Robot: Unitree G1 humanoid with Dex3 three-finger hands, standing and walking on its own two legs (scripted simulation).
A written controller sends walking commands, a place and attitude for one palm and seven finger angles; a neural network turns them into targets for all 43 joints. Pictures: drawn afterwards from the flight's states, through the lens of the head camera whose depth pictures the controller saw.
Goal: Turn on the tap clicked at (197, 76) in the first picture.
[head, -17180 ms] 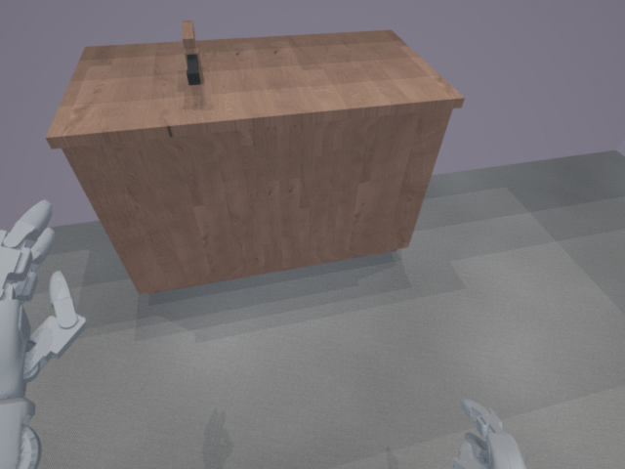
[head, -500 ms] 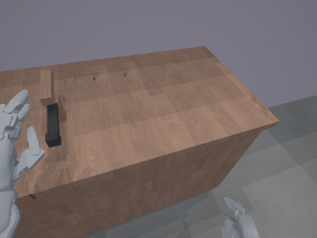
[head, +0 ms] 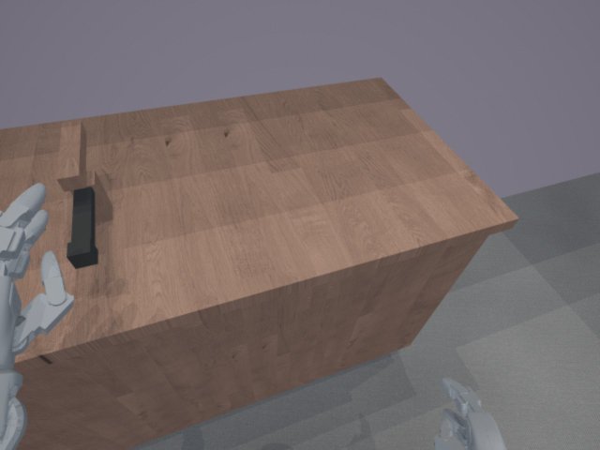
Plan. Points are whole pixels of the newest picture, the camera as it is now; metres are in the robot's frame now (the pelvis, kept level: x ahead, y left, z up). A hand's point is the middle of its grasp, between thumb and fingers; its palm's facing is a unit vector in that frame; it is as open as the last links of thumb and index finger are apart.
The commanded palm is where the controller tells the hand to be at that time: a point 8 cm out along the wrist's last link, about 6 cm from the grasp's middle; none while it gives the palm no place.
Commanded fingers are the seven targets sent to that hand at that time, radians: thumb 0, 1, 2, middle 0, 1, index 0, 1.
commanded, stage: come to a stop and stand still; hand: left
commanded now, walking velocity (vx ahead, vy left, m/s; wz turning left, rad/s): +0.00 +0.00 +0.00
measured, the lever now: (83, 253) +0.32 +0.34 +0.06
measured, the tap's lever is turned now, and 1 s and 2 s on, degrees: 0 0 0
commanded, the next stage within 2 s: look again from close up in 0.82 s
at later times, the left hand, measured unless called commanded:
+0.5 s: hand (62, 275) +0.23 +0.27 +0.16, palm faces +0.40 -0.85 -0.34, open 7.4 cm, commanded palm +0.17 +0.30 +0.18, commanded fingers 0.00 0.90 0.90 -0.20 -0.30 -0.20 -0.30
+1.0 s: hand (43, 282) +0.22 +0.28 +0.16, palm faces +0.42 -0.84 -0.34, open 7.4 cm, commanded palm +0.16 +0.31 +0.18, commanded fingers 0.00 0.90 0.90 -0.20 -0.30 -0.20 -0.30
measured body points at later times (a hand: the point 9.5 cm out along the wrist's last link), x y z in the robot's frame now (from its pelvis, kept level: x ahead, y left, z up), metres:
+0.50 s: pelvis +0.01 +0.02 +0.00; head +0.04 +0.05 +0.45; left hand +0.20 +0.31 +0.18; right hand +0.20 -0.20 -0.06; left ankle +0.00 +0.10 -0.74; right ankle +0.04 -0.10 -0.74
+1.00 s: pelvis +0.01 +0.03 +0.00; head +0.02 +0.05 +0.45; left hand +0.19 +0.32 +0.18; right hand +0.19 -0.19 -0.07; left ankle -0.01 +0.10 -0.74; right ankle +0.04 -0.10 -0.74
